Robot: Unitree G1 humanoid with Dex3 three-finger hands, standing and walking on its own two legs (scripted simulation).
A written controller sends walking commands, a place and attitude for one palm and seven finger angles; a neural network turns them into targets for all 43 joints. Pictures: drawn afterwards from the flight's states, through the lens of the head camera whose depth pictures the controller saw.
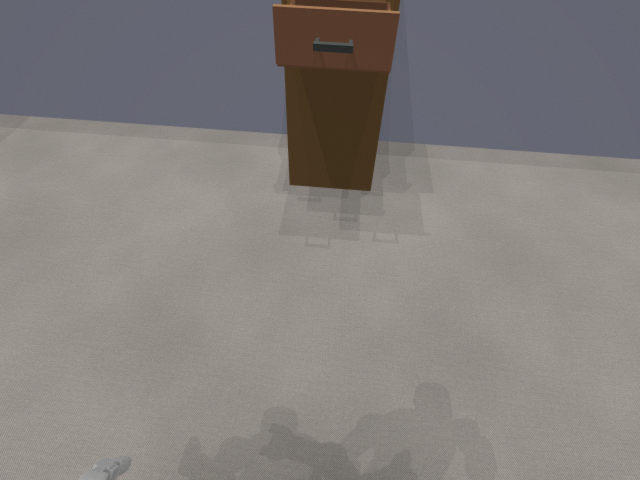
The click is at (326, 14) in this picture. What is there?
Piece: drawer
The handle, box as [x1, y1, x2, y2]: [313, 37, 352, 53]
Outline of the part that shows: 313,42 313,50 352,53 352,40 349,39 348,43 319,41 319,38 316,37 316,39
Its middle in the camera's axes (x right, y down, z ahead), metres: +0.03 -0.56 +1.11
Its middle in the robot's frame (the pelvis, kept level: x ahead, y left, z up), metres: +1.21 +0.02 +0.04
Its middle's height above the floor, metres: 0.81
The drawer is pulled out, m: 0.30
